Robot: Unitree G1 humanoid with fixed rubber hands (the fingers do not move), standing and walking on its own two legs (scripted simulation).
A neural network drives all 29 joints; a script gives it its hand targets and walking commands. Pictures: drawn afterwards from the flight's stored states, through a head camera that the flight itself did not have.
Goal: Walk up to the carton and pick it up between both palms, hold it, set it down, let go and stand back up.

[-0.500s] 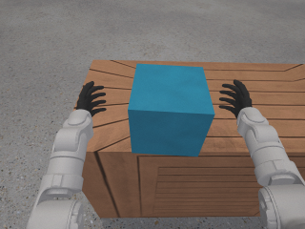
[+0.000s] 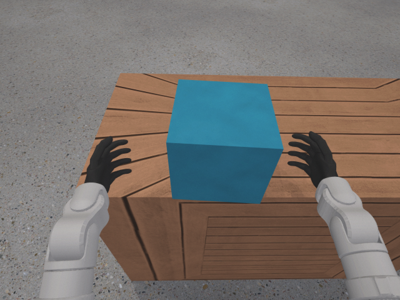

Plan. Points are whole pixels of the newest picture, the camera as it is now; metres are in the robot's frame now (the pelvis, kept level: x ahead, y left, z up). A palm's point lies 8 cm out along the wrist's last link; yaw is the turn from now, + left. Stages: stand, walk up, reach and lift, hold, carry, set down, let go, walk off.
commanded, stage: set down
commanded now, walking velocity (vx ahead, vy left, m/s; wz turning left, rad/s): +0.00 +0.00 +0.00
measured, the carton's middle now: (219, 141) +0.44 -0.06 +0.07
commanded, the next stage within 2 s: let go in 1.18 s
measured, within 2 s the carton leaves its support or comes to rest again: neither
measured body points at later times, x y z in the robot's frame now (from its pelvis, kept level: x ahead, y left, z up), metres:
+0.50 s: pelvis +0.01 +0.00 +0.00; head +0.03 +0.01 +0.45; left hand +0.29 +0.20 +0.05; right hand +0.26 -0.23 +0.06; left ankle +0.06 +0.15 -0.74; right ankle +0.01 -0.14 -0.74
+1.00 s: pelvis +0.03 -0.01 +0.00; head +0.05 +0.01 +0.45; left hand +0.25 +0.21 -0.02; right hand +0.24 -0.24 +0.00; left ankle +0.06 +0.15 -0.74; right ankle +0.01 -0.14 -0.74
